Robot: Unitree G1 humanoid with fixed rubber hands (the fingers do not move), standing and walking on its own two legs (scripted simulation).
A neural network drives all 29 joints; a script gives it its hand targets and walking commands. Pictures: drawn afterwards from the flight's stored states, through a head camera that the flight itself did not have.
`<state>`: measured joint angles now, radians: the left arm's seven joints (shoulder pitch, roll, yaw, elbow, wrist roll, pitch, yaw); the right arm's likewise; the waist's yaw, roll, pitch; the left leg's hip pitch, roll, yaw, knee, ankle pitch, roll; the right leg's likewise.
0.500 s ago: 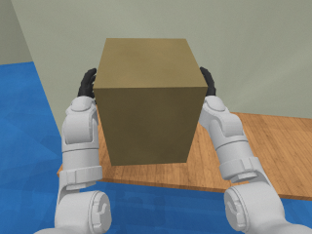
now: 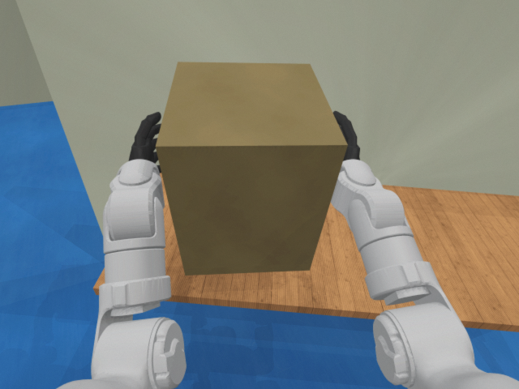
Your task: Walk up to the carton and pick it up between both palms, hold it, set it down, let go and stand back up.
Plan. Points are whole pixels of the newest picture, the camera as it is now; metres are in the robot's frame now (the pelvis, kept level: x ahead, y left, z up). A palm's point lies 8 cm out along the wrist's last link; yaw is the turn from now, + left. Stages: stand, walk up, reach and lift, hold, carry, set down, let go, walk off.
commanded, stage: hold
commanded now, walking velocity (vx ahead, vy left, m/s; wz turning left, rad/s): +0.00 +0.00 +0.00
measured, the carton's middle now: (246, 171) +0.38 +0.02 +0.20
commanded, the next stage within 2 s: set down in 0.54 s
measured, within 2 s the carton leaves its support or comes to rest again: neither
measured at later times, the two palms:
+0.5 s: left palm (143, 166) +0.35 +0.16 +0.22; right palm (342, 163) +0.36 -0.13 +0.23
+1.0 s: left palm (150, 175) +0.37 +0.16 +0.19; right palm (333, 189) +0.37 -0.13 +0.17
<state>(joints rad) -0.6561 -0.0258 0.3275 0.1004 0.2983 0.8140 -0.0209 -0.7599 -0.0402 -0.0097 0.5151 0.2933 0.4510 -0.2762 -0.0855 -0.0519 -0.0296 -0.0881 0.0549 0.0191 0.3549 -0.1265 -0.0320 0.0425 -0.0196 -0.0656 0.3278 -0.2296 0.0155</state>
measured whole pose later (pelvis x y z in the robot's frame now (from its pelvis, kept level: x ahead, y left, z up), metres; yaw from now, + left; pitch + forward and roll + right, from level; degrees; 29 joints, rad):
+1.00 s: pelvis +0.00 +0.00 +0.00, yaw +0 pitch -9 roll +0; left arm -0.68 -0.06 0.37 0.31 0.39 0.50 -0.08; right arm -0.66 0.07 -0.18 0.68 0.03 0.08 -0.18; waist -0.05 -0.09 0.05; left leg -0.04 0.04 0.02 0.31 -0.11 -0.03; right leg 0.08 -0.03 -0.07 0.30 -0.22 0.02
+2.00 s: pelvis +0.02 +0.00 +0.00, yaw +0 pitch -2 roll +0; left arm -0.68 -0.04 0.37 0.59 0.32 0.25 -0.04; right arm -0.63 0.09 -0.27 0.78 -0.06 -0.07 -0.18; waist -0.02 -0.08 0.02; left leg -0.14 0.05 0.02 0.30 -0.12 -0.04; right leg 0.00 -0.02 -0.07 0.26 -0.21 0.01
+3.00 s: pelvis +0.03 +0.00 +0.00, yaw -2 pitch +13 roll -1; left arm -0.76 0.00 0.42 1.05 0.29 -0.14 0.02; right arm -0.67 0.13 -0.52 0.92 -0.32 -0.26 -0.13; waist 0.00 -0.03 -0.10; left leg -0.41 0.06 0.06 0.29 -0.09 -0.03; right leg -0.30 -0.01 -0.03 0.26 -0.18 0.02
